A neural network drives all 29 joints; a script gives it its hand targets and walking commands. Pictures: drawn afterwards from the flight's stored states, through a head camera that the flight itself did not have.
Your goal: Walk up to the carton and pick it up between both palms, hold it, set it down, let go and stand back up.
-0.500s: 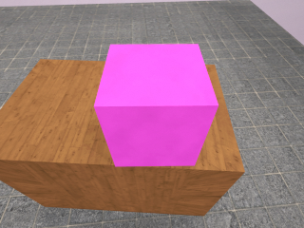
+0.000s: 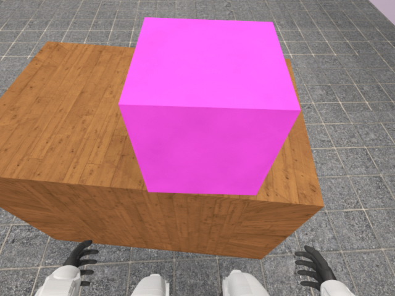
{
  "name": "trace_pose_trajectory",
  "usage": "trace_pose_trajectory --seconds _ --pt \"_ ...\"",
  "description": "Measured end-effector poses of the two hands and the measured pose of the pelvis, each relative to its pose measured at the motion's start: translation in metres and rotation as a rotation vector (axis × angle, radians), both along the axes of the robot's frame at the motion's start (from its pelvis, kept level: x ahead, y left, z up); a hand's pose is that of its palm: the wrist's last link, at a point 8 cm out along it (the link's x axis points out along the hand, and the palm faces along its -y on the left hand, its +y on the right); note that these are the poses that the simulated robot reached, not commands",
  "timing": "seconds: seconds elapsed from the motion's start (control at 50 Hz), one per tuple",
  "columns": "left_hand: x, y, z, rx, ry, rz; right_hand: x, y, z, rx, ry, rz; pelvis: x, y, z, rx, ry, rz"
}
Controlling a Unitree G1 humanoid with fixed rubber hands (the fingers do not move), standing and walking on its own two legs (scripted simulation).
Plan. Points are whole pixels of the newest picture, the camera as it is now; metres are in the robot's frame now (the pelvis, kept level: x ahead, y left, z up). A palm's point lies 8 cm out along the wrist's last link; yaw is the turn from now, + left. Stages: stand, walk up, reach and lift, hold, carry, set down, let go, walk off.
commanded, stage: reach and lift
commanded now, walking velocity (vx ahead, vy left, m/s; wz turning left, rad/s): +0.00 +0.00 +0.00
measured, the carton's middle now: (205, 114) +0.48 -0.01 +0.06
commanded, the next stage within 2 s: none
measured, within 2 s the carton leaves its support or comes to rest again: neither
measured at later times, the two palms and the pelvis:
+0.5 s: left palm (74, 258) +0.20 +0.25 -0.04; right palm (323, 267) +0.18 -0.24 -0.05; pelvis +0.03 -0.01 +0.03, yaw +0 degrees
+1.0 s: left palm (75, 240) +0.22 +0.24 -0.02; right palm (323, 249) +0.20 -0.23 -0.02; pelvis +0.07 +0.02 +0.04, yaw -2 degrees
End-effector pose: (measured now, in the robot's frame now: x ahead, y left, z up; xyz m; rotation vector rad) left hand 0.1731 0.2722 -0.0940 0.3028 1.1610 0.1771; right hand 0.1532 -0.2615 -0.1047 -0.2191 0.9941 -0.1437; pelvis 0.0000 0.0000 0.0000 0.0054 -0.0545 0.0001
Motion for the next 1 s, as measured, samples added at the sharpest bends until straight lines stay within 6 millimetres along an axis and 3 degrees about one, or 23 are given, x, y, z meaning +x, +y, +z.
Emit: trace_pose_trajectory --seconds 0.08,0.18,0.3,0.52,0.8,1.0 --pt "0.031 -0.021 0.019 -0.028 -0.092 -0.038 0.028 0.008 0.013 0.046 -0.098 -0.014 0.003 -0.003 0.000 -0.010 -0.052 -0.010" --pt "0.021 -0.038 0.030 -0.061 -0.117 -0.037 0.026 0.004 0.037 0.029 -0.159 -0.006 0.018 -0.009 0.014 -0.004 -0.078 -0.012" --pt "0.003 -0.029 0.027 -0.051 -0.112 0.014 0.013 -0.002 0.042 0.005 -0.129 0.011 0.027 -0.014 0.021 0.003 -0.057 -0.005" --pt "0.023 -0.022 0.051 -0.067 -0.245 0.018 0.023 0.024 0.052 0.045 -0.229 0.022 0.036 -0.010 0.032 0.001 -0.048 -0.003" --pt "0.042 -0.026 0.068 -0.120 -0.431 -0.002 0.046 0.026 0.078 0.048 -0.356 0.016 0.056 0.008 0.041 -0.010 -0.047 -0.025" --pt "0.048 -0.027 0.078 -0.134 -0.546 -0.013 0.050 0.029 0.085 0.085 -0.422 0.004 0.066 0.018 0.044 -0.016 -0.054 -0.030"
